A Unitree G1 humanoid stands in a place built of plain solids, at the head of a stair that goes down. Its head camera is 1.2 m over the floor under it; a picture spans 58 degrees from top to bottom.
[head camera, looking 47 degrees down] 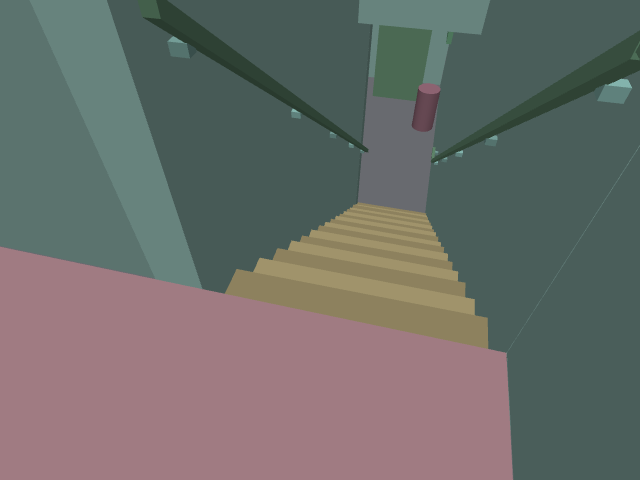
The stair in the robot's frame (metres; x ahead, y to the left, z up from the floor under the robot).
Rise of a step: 0.18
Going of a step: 0.24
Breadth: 1.00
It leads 14 degrees to the right of straight ahead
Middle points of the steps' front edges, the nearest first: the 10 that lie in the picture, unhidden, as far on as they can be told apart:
0.77 -0.08 0.00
1.01 -0.14 -0.19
1.23 -0.20 -0.37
1.46 -0.25 -0.56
1.69 -0.31 -0.75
1.91 -0.36 -0.93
2.14 -0.42 -1.11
2.37 -0.48 -1.30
2.59 -0.53 -1.47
2.82 -0.59 -1.66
